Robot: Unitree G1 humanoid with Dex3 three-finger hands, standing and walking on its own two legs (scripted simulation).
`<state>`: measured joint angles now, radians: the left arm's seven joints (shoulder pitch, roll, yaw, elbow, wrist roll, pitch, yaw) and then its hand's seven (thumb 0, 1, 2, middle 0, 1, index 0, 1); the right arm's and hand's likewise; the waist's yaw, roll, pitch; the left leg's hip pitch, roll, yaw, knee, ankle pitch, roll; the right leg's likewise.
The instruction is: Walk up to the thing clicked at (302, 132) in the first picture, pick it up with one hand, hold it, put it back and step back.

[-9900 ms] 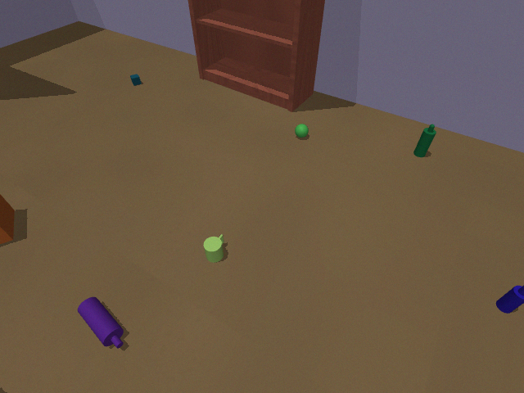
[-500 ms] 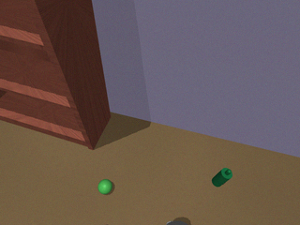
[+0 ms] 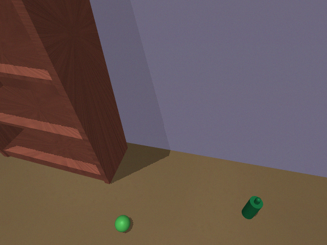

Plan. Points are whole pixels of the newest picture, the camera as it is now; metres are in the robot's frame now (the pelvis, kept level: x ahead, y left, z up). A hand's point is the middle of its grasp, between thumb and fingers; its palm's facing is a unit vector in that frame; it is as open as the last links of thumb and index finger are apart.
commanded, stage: walk up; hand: left
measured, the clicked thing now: (122, 223) +0.41 +0.27 -0.73
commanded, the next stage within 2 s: none
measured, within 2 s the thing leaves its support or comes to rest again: neither
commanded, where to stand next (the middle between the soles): +0.04 +0.01 m, yaw +3 degrees
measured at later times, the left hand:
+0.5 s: hand out of the picture +0.09 +0.25 -0.15, palm faces -0.03 -0.94 -0.34, open 7.3 cm
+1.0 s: hand out of the picture +0.08 +0.26 -0.15, palm faces -0.02 -0.94 -0.34, open 7.3 cm
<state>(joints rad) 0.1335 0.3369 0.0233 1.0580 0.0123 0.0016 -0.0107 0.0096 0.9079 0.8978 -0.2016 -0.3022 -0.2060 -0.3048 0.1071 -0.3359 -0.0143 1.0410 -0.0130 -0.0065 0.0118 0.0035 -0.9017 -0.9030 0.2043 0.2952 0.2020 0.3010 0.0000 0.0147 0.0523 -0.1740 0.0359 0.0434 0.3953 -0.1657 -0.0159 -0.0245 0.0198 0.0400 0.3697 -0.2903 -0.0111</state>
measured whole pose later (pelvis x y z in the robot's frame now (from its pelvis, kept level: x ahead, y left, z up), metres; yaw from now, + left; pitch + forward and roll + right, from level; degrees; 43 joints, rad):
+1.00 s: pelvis +0.00 +0.00 +0.00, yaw +0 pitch -3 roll +1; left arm 0.14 0.35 0.03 1.10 0.02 0.00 -0.02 0.01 0.91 0.90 -0.20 -0.30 -0.21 -0.30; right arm 0.12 -0.35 -0.03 1.08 -0.02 -0.02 0.01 0.00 -0.90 -0.90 0.20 0.30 0.20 0.30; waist -0.01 -0.01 0.05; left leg -0.17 0.02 0.05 0.38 -0.19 0.01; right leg -0.03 0.01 0.05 0.38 -0.32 -0.02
